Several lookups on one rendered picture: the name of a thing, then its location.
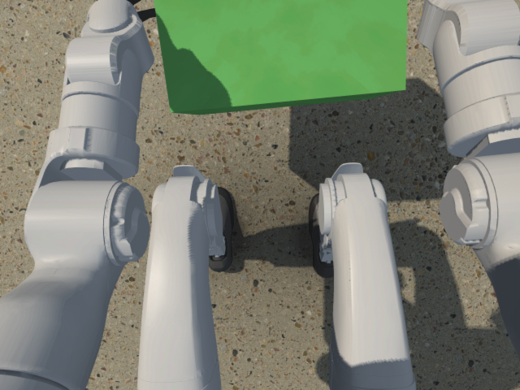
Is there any robot right upper arm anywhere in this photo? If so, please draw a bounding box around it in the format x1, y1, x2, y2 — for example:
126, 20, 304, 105
439, 153, 520, 360

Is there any carton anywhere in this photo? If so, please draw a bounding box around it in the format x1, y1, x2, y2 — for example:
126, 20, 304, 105
154, 0, 408, 115

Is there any right robot foot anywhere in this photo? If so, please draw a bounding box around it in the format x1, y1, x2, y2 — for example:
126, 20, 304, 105
309, 193, 334, 278

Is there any left robot forearm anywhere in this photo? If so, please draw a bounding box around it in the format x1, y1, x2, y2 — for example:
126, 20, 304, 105
24, 0, 154, 255

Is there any left robot foot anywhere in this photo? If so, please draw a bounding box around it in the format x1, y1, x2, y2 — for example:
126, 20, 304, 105
209, 187, 234, 272

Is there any right robot forearm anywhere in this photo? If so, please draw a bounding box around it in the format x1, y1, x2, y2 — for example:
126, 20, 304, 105
417, 0, 520, 159

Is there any robot left upper arm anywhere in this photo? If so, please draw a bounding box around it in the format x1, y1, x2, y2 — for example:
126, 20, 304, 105
0, 180, 150, 390

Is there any robot left hand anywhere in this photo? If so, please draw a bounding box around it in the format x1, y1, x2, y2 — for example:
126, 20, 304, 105
127, 0, 156, 22

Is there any robot foot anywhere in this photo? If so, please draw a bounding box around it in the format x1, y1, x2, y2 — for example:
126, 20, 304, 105
309, 193, 334, 278
209, 187, 234, 272

